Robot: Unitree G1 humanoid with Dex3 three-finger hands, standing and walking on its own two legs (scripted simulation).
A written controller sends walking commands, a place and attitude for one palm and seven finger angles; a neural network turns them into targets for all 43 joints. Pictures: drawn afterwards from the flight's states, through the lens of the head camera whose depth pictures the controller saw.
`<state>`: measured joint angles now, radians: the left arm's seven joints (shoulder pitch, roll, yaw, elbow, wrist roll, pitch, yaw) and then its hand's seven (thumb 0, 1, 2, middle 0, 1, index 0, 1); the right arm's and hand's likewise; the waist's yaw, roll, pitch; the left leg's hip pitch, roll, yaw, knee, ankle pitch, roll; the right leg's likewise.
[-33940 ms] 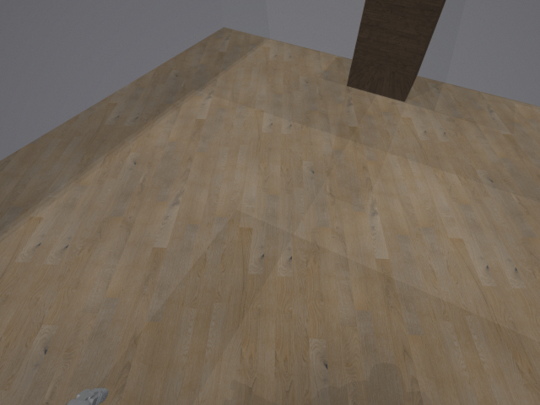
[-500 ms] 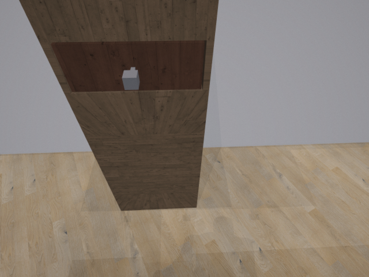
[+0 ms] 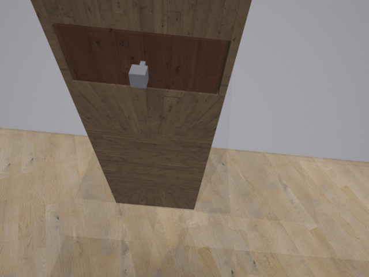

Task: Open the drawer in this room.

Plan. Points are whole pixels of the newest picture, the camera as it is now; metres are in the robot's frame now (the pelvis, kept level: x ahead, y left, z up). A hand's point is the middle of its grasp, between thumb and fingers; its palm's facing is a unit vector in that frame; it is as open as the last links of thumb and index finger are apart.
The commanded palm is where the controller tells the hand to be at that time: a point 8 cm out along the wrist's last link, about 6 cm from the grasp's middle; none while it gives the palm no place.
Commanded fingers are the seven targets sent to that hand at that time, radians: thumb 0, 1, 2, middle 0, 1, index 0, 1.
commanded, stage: come to a stop and stand still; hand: left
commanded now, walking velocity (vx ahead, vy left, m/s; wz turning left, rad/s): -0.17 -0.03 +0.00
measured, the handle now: (140, 71) +0.51 +0.17 +0.15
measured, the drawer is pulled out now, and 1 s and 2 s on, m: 0.00 0.00 0.00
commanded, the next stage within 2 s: look again from close up in 0.72 s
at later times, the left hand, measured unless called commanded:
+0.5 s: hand out of the picture +0.04 +0.14 -0.15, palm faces +0.06 -0.97 -0.22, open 7.3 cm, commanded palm none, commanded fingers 0.00 0.90 0.90 -0.20 -0.30 -0.20 -0.30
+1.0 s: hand out of the picture -0.04 +0.12 -0.17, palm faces +0.06 -0.99 -0.15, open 7.4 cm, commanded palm none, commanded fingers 0.00 0.90 0.90 -0.20 -0.30 -0.20 -0.30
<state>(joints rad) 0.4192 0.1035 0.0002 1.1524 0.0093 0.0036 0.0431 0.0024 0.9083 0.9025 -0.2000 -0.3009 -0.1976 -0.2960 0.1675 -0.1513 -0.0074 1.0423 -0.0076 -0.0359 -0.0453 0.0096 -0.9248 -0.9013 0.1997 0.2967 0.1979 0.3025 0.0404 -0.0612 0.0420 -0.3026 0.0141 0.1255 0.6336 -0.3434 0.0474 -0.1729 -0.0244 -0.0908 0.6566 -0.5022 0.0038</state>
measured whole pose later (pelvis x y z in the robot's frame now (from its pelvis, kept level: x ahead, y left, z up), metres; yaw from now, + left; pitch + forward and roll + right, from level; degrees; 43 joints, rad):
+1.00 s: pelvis -0.01 -0.03 +0.01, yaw +2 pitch +0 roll -1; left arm 0.35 0.09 -0.01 1.12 0.01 -0.03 0.04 0.00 0.91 0.90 -0.20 -0.30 -0.20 -0.30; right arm 0.30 -0.15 0.00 1.08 -0.02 0.00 -0.03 0.02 -0.93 -0.90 0.20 0.30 0.20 0.30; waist -0.01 0.03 0.02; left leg -0.25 0.04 0.04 0.57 -0.32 0.00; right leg -0.20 0.01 -0.10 0.52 -0.31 -0.03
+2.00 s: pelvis -0.03 -0.04 -0.01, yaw +2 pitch +4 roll +0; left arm 0.32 0.41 -0.03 -0.05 1.00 -0.01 0.35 0.00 0.38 0.69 -0.26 -0.63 -0.26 -0.62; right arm 0.04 -0.23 0.00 0.54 -0.06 0.08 0.01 0.01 -0.91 -0.90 0.20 0.30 0.20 0.30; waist 0.11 0.03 -0.07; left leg -0.45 0.03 0.04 0.74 -0.36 -0.01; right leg -0.43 0.00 -0.09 0.75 -0.40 -0.05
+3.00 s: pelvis -0.03 -0.01 +0.02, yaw +3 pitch -2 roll +0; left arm -0.35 0.65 0.02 -0.08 0.78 0.12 -0.26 0.00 -0.49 0.31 -0.32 -1.20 -0.32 -1.19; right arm 0.09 -0.27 0.05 0.61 0.04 0.13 0.02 0.01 -0.90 -0.90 0.20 0.30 0.20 0.30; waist 0.09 0.11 0.00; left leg -0.18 -0.03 0.05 0.39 -0.19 0.04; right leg -0.16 -0.04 -0.07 0.41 -0.22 0.01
